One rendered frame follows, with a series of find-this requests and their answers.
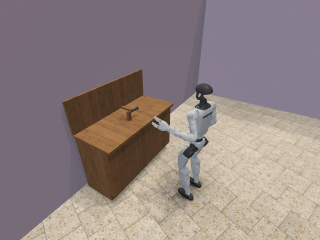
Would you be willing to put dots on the right robot upper arm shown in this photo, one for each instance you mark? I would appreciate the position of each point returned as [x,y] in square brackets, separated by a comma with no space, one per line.
[214,115]

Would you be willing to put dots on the left robot upper arm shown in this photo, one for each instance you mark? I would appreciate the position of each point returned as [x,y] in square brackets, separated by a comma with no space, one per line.
[192,117]

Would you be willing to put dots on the robot left hand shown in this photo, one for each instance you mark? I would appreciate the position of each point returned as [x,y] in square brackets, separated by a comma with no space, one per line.
[163,126]

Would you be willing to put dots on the counter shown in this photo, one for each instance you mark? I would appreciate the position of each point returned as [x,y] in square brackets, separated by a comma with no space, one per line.
[114,143]

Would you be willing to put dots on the left robot shin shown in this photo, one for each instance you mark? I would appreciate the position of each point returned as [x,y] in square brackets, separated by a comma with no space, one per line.
[185,180]

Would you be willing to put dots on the robot left forearm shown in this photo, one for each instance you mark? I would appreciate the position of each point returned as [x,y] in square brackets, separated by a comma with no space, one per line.
[183,135]

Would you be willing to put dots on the robot torso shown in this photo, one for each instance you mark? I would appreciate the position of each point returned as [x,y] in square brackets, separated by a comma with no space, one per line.
[203,123]

